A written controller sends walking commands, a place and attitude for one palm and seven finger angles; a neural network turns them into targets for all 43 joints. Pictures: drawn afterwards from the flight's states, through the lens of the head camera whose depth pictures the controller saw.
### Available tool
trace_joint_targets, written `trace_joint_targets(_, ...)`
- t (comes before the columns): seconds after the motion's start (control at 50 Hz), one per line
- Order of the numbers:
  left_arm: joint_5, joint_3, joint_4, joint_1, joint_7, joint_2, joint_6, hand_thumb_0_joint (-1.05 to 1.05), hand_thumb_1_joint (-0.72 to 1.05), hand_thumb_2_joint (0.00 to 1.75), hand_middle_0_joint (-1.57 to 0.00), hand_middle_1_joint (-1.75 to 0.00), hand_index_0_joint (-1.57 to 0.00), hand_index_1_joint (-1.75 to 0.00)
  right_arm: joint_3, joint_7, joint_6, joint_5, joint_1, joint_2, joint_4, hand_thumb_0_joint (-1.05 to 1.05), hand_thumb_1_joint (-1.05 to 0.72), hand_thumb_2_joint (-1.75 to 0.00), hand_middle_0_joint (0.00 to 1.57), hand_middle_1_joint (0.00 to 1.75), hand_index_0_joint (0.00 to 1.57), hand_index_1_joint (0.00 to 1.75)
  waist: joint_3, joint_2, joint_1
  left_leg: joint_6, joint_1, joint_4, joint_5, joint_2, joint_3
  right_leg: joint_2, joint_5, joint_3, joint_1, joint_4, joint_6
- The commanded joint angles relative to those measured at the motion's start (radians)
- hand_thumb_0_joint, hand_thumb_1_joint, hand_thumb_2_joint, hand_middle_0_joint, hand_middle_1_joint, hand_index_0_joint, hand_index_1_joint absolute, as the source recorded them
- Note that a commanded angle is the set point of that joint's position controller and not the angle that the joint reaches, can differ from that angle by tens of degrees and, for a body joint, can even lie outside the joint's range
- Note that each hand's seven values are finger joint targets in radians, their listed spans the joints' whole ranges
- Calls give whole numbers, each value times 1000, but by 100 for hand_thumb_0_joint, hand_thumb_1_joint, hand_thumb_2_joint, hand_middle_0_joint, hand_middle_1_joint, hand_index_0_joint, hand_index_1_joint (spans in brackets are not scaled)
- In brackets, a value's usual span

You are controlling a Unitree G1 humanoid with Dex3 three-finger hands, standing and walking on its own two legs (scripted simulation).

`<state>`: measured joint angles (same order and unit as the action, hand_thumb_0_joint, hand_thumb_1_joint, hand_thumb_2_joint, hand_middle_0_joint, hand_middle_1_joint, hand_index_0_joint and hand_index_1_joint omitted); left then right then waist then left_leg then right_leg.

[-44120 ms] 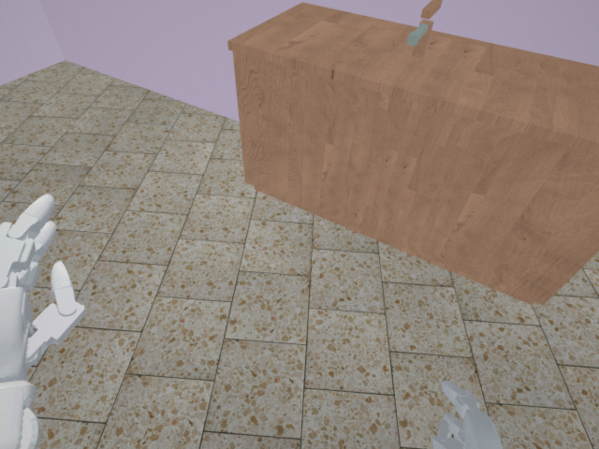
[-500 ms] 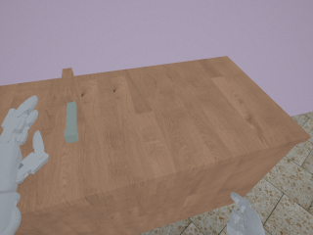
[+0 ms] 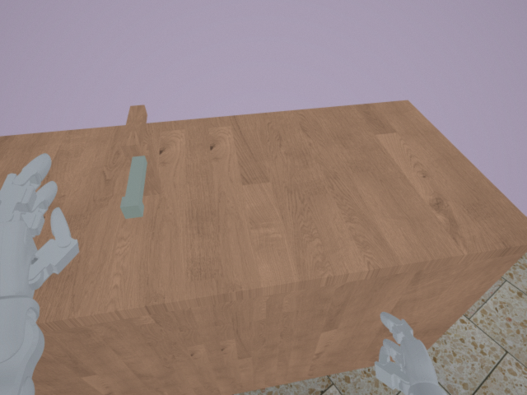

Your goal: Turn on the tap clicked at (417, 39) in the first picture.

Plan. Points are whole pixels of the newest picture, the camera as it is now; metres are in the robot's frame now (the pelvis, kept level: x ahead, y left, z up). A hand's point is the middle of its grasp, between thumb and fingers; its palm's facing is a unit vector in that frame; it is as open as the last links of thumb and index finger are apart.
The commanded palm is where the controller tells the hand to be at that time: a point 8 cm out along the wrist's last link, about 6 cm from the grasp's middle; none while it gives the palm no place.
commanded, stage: turn the palm inward beside the body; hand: left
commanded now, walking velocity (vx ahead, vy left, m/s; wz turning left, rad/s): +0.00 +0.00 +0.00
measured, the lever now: (132, 206) +0.36 +0.27 +0.09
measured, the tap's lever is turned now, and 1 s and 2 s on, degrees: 0 0 0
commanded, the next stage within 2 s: reach beside the lever's end, fingers flat in 1.68 s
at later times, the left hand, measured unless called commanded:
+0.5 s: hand (106, 264) +0.21 +0.22 +0.16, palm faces +0.40 -0.89 -0.23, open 7.4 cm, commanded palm +0.16 +0.27 +0.17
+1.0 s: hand (97, 280) +0.20 +0.23 +0.15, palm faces +0.44 -0.89 -0.14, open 7.4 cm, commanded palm +0.14 +0.27 +0.16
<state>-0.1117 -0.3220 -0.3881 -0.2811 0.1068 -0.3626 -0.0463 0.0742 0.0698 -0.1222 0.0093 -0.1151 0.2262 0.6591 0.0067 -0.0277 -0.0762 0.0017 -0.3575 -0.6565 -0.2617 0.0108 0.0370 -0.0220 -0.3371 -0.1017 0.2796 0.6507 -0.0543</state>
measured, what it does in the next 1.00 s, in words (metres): stands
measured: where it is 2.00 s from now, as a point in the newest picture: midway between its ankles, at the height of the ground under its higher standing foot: outside the picture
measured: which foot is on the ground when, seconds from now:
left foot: down 0.00-1.00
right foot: down 0.00-1.00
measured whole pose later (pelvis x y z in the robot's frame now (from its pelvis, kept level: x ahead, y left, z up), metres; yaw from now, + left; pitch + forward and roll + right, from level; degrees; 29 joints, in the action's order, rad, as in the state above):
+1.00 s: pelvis +0.01 -0.01 +0.00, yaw +0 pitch -1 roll -1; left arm -0.23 -0.23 -0.52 -0.51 0.16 -0.26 -0.10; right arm 0.07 0.11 -0.22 0.04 -0.17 0.23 0.63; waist 0.06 -0.05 -0.08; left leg -0.01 -0.38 -0.69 -0.29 0.00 0.05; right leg -0.03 -0.36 -0.11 0.29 0.66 -0.06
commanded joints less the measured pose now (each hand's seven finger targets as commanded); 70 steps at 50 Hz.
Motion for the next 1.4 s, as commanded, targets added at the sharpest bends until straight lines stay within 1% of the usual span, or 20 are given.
trace_joint_targets(0.0,-28,-76,-237,123,-44,-198,13,0,90,90,-20,-30,-20,-30,-48,35,-70,10,162,121,-194,0,-90,-90,20,30,20,30,124,-2,16,29,125,95,-13,-1,-3,31,-3,81,80,-193,38)
trace_joint_targets(0.06,-54,-171,-269,39,-35,-249,46,0,90,90,-20,-30,-20,-30,-53,29,-82,8,139,121,-187,0,-90,-90,20,30,20,30,169,-4,-8,26,129,63,89,-4,-8,33,118,87,47,-168,40)
trace_joint_targets(0.08,-63,-146,-274,24,-33,-202,60,0,90,90,-20,-30,-20,-30,-54,24,-85,7,131,113,-194,0,-90,-90,20,30,20,30,169,6,1,26,125,56,115,-6,-12,36,169,77,49,-154,43)
trace_joint_targets(0.16,-101,-206,-232,-69,-34,-213,79,0,90,90,-20,-30,-20,-30,-64,18,-92,14,101,122,-183,0,-90,-90,20,30,20,30,149,20,-9,27,95,28,158,-9,-21,47,290,91,34,-141,55)
trace_joint_targets(0.18,-109,-166,-232,-59,-40,-172,75,0,90,90,-20,-30,-20,-30,-65,19,-90,16,90,122,-189,0,-90,-90,20,30,20,30,140,18,1,27,85,29,154,-10,-23,52,299,90,40,-140,58)
trace_joint_targets(0.36,-101,-128,-284,-25,-31,-183,95,0,90,90,-20,-30,-20,-30,-70,41,-134,30,89,125,-186,0,-90,-90,20,30,20,30,123,-5,7,30,64,1,84,-9,-6,81,174,150,62,-175,64)
trace_joint_targets(0.38,-99,-98,-292,-28,-28,-150,99,0,90,90,-20,-30,-20,-30,-70,38,-138,30,78,121,-190,0,-90,-90,20,30,20,30,124,-23,11,28,61,3,79,-10,-5,82,166,145,66,-172,59)
trace_joint_targets(0.42,-109,-109,-285,-56,-19,-159,103,0,90,90,-20,-30,-20,-30,-71,40,-145,28,74,127,-190,0,-90,-90,20,30,20,30,135,28,5,29,43,7,69,-12,2,80,150,141,57,-167,62)
trace_joint_targets(0.46,-109,-137,-279,-75,-4,-180,95,0,90,90,-20,-30,-20,-30,-70,43,-150,32,88,125,-184,0,-90,-90,20,30,20,30,109,-2,-7,27,41,3,58,-13,1,84,119,154,65,-179,58)
trace_joint_targets(0.48,-110,-99,-286,-81,-1,-136,88,0,90,90,-20,-30,-20,-30,-71,42,-148,33,82,120,-189,0,-90,-90,20,30,20,30,114,2,-2,27,41,6,60,-13,-3,82,121,142,66,-175,55)
trace_joint_targets(0.56,-122,-121,-279,-113,16,-145,58,0,90,90,-20,-30,-20,-30,-68,45,-151,37,96,124,-187,0,-90,-90,20,30,20,30,101,8,-13,27,35,8,61,-17,0,80,119,142,67,-176,55)
trace_joint_targets(0.62,-132,-75,-287,-96,17,-107,37,0,90,90,-20,-30,-20,-30,-65,49,-152,35,92,125,-196,0,-90,-90,20,30,20,30,87,37,-2,28,31,16,39,-21,6,77,74,134,84,-185,55)
trace_joint_targets(0.68,-116,-48,-320,-95,29,-87,38,0,90,90,-20,-30,-20,-30,-60,49,-159,37,97,118,-197,0,-90,-90,20,30,20,30,90,-16,-4,30,58,29,37,-17,4,65,56,105,98,-180,46)
trace_joint_targets(0.82,-111,-21,-348,-125,51,-64,36,0,90,90,-20,-30,-20,-30,-53,49,-166,29,99,121,-199,0,-90,-90,20,30,20,30,111,13,-2,33,67,49,22,-14,20,48,48,66,99,-159,44)
trace_joint_targets(0.96,-110,-16,-369,-142,61,-54,13,0,90,90,-20,-30,-20,-30,-47,51,-157,31,107,117,-196,0,-90,-90,20,30,20,30,100,-17,-8,29,79,65,25,-14,30,40,57,46,92,-154,36)
trace_joint_targets(0.98,-105,22,-385,-137,60,-20,13,0,90,90,-20,-30,-20,-30,-44,49,-157,30,110,111,-204,0,-90,-90,20,30,20,30,100,-39,-1,29,87,65,29,-14,27,42,63,45,96,-150,34)
trace_joint_targets(1.16,-112,-4,-390,-141,78,-36,-11,0,90,90,-20,-30,-20,-30,-41,52,-146,28,113,112,-195,0,-90,-90,20,30,20,30,99,-19,-9,23,93,85,39,-19,45,34,72,33,77,-149,30)
trace_joint_targets(1.22,-127,21,-386,-128,76,-1,-25,0,90,90,-20,-30,-20,-30,-39,53,-143,31,124,112,-197,0,-90,-90,20,30,20,30,96,-12,-6,23,92,93,24,-19,46,35,63,32,72,-155,30)
trace_joint_targets(1.26,-125,1,-392,-128,77,-25,-38,0,90,90,-20,-30,-20,-30,-38,54,-144,33,128,111,-188,0,-90,-90,20,30,20,30,93,-53,-13,21,101,99,29,-17,46,37,67,38,64,-161,26)
trace_joint_targets(1.38,-120,31,-390,-124,79,2,-59,0,90,90,-20,-30,-20,-30,-33,56,-138,33,135,106,-195,0,-90,-90,20,30,20,30,75,-15,-8,23,100,107,8,-17,46,37,45,39,63,-179,30)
